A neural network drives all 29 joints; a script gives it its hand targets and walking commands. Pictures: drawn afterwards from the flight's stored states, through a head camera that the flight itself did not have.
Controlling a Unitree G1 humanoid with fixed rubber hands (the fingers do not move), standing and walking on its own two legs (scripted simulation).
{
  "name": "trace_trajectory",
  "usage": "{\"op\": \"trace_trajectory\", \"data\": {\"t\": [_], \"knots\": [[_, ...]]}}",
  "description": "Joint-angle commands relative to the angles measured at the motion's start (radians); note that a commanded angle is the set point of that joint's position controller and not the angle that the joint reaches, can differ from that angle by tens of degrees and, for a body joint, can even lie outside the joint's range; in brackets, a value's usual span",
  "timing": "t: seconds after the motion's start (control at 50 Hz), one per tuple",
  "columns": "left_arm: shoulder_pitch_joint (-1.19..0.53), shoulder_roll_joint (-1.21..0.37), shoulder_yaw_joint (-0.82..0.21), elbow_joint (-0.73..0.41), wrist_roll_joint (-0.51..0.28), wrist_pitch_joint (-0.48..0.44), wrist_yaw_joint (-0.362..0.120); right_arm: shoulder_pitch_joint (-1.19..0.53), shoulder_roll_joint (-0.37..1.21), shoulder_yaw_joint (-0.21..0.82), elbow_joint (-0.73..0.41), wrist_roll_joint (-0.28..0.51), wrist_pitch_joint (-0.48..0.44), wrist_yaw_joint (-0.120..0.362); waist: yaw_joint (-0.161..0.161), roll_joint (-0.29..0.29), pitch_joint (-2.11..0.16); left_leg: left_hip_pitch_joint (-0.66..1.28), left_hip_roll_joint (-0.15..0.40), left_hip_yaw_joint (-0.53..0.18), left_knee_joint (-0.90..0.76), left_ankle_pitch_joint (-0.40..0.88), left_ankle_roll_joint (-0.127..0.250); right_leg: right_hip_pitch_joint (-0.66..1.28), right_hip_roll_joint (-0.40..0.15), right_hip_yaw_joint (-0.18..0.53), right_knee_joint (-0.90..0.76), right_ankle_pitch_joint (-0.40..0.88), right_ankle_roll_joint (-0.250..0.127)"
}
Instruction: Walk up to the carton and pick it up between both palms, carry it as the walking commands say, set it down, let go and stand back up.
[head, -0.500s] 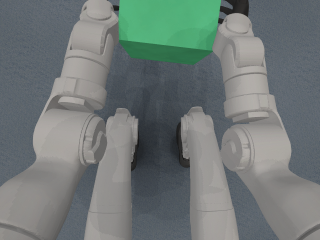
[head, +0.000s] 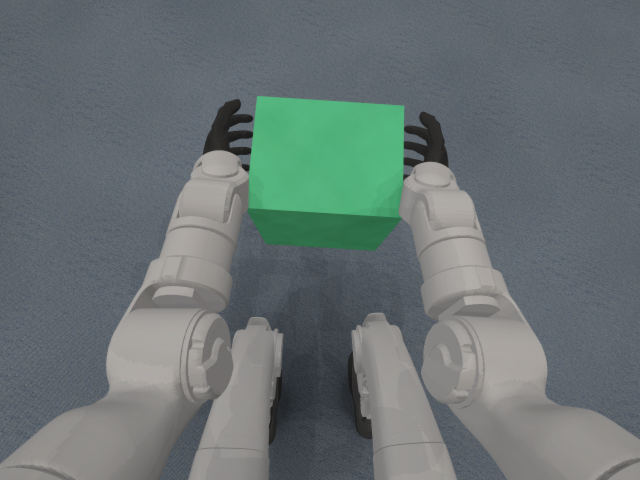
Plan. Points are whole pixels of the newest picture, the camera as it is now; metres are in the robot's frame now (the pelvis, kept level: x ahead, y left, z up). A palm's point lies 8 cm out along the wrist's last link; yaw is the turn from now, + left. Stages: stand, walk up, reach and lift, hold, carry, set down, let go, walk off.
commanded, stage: reach and lift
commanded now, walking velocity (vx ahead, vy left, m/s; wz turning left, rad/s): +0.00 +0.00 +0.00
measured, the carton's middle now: (324, 185) +0.48 -0.01 -0.09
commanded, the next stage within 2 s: none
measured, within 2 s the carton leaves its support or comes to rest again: neither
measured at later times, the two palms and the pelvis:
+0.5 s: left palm (213, 142) +0.45 +0.11 +0.06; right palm (458, 159) +0.43 -0.14 +0.06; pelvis +0.07 +0.00 +0.09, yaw +0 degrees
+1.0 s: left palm (188, 114) +0.43 +0.12 +0.14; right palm (494, 129) +0.42 -0.14 +0.14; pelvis +0.09 -0.01 +0.14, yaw +0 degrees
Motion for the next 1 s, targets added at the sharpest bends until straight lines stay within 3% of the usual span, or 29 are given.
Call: {"op": "trace_trajectory", "data": {"t": [0.0, 0.04, 0.1, 0.12, 0.16, 0.2, 0.24, 0.26, 0.36, 0.48, 0.52, 0.54, 0.58, 0.64, 0.66, 0.7, 0.88, 0.92, 0.94, 0.98], "knots": [[-0.573, -1.225, -0.172, 0.051, -0.106, -0.073, -0.406, -0.681, 1.209, 0.288, 0.041, 0.103, -0.084, 0.492, -0.015, 0.019, -1.025, 0.374, -0.108, -0.010, -0.321, 0.003, 0.030, 0.373, 0.111, -0.047, -0.280, 0.012, -0.022], [-0.488, -1.219, -0.112, 0.091, -0.048, -0.075, -0.408, -0.575, 1.198, 0.209, 0.110, 0.044, -0.086, 0.489, -0.026, 0.026, -0.856, 0.343, -0.108, -0.011, -0.376, -0.001, 0.030, 0.375, 0.104, -0.041, -0.335, 0.023, -0.023], [-0.374, -1.175, -0.004, 0.175, 0.045, -0.068, -0.419, -0.469, 1.168, 0.112, 0.193, -0.035, -0.079, 0.484, -0.016, 0.014, -0.696, 0.298, -0.099, 0.000, -0.444, -0.034, 0.030, 0.388, 0.096, -0.034, -0.396, -0.005, -0.021], [-0.376, -1.192, -0.026, 0.149, 0.036, -0.070, -0.423, -0.464, 1.163, 0.119, 0.173, -0.037, -0.083, 0.486, -0.031, 0.022, -0.726, 0.336, -0.096, -0.003, -0.462, -0.019, 0.026, 0.429, 0.098, -0.037, -0.405, 0.023, -0.023], [-0.340, -1.186, -0.024, 0.140, 0.046, -0.074, -0.430, -0.440, 1.175, 0.131, 0.154, -0.038, -0.088, 0.491, -0.012, 0.016, -0.747, 0.394, -0.095, 0.001, -0.491, 0.032, 0.030, 0.486, 0.097, -0.032, -0.440, 0.059, -0.022], [-0.309, -1.194, -0.041, 0.119, 0.042, -0.087, -0.434, -0.415, 1.172, 0.147, 0.113, -0.038, -0.105, 0.494, -0.015, 0.026, -0.799, 0.434, -0.099, 0.003, -0.496, 0.109, 0.028, 0.526, 0.102, -0.032, -0.454, 0.129, -0.025], [-0.303, -1.230, -0.129, 0.036, -0.006, -0.110, -0.437, -0.368, 1.196, 0.206, 0.055, -0.012, -0.128, 0.499, -0.033, 0.034, -0.902, 0.504, -0.102, -0.005, -0.505, 0.252, 0.023, 0.587, 0.108, -0.033, -0.461, 0.273, -0.027], [-0.280, -1.236, -0.165, 0.003, -0.022, -0.120, -0.434, -0.364, 1.213, 0.258, 0.003, 0.017, -0.139, 0.504, -0.023, 0.028, -0.955, 0.539, -0.101, -0.008, -0.506, 0.329, 0.023, 0.623, 0.111, -0.033, -0.457, 0.346, -0.022], [-0.248, -1.287, -0.439, -0.200, -0.117, -0.157, -0.423, -0.271, 1.243, 0.504, -0.175, 0.098, -0.163, 0.522, -0.030, 0.030, -1.212, 0.724, -0.105, -0.028, -0.518, 0.612, -0.002, 0.772, 0.125, -0.028, -0.469, 0.606, -0.012], [-0.138, -1.270, -0.490, -0.161, -0.104, -0.142, -0.413, -0.210, 1.240, 0.573, -0.185, 0.104, -0.146, 0.522, 0.012, 0.015, -1.039, 0.717, -0.095, -0.038, -0.599, 0.475, 0.000, 0.767, 0.115, -0.005, -0.536, 0.479, -0.004], [-0.123, -1.259, -0.456, -0.126, -0.083, -0.128, -0.414, -0.181, 1.235, 0.534, -0.132, 0.088, -0.128, 0.525, 0.014, 0.015, -0.943, 0.705, -0.089, -0.037, -0.627, 0.392, 0.003, 0.754, 0.110, 0.002, -0.568, 0.402, -0.006], [-0.114, -1.264, -0.445, -0.105, -0.076, -0.121, -0.419, -0.157, 1.226, 0.514, -0.112, 0.069, -0.120, 0.525, -0.006, 0.015, -0.923, 0.707, -0.086, -0.039, -0.646, 0.368, 0.002, 0.760, 0.110, -0.003, -0.581, 0.384, -0.009], [-0.093, -1.251, -0.406, -0.079, -0.056, -0.107, -0.425, -0.142, 1.234, 0.491, -0.093, 0.060, -0.104, 0.527, -0.001, 0.008, -0.876, 0.724, -0.079, -0.044, -0.663, 0.334, 0.012, 0.764, 0.103, 0.004, -0.608, 0.344, -0.010], [-0.070, -1.229, -0.370, -0.062, -0.048, -0.095, -0.434, -0.105, 1.236, 0.468, -0.059, 0.049, -0.085, 0.531, -0.001, -0.005, -0.821, 0.728, -0.076, -0.044, -0.689, 0.342, 0.021, 0.812, 0.097, 0.012, -0.645, 0.355, -0.010], [-0.069, -1.218, -0.356, -0.055, -0.044, -0.090, -0.440, -0.080, 1.234, 0.445, -0.042, 0.029, -0.077, 0.528, -0.018, -0.020, -0.798, 0.720, -0.076, -0.045, -0.700, 0.334, 0.023, 0.837, 0.095, 0.013, -0.663, 0.355, -0.008], [-0.057, -1.198, -0.343, -0.054, -0.037, -0.081, -0.445, -0.061, 1.237, 0.443, -0.036, 0.030, -0.067, 0.527, -0.008, -0.021, -0.767, 0.742, -0.073, -0.044, -0.721, 0.334, 0.031, 0.868, 0.088, 0.021, -0.689, 0.357, -0.006], [0.020, -1.229, -0.451, -0.158, -0.100, -0.072, -0.456, -0.018, 1.252, 0.562, -0.173, 0.111, -0.061, 0.523, -0.001, -0.009, -0.821, 0.916, -0.075, -0.055, -0.781, 0.546, 0.026, 1.058, 0.087, 0.033, -0.760, 0.577, -0.004], [0.022, -1.237, -0.470, -0.171, -0.103, -0.062, -0.453, -0.007, 1.241, 0.564, -0.178, 0.115, -0.054, 0.522, -0.002, 0.019, -0.782, 0.929, -0.074, -0.054, -0.803, 0.536, 0.019, 1.086, 0.086, 0.036, -0.779, 0.573, -0.008], [0.009, -1.243, -0.482, -0.194, -0.114, -0.059, -0.451, -0.002, 1.239, 0.565, -0.182, 0.116, -0.049, 0.522, -0.018, 0.012, -0.772, 0.955, -0.069, -0.063, -0.815, 0.534, 0.019, 1.086, 0.089, 0.028, -0.783, 0.564, -0.009], [-0.017, -1.237, -0.483, -0.207, -0.121, -0.050, -0.451, 0.001, 1.241, 0.548, -0.161, 0.109, -0.034, 0.522, -0.020, 0.009, -0.731, 0.957, -0.064, -0.059, -0.835, 0.480, 0.018, 1.093, 0.087, 0.025, -0.803, 0.515, -0.010]]}}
